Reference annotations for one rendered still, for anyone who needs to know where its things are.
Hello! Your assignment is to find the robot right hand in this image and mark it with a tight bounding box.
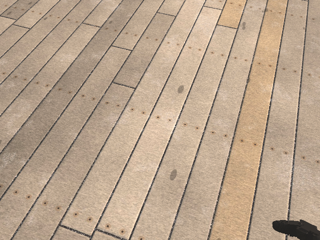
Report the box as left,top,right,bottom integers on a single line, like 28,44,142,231
272,219,320,240

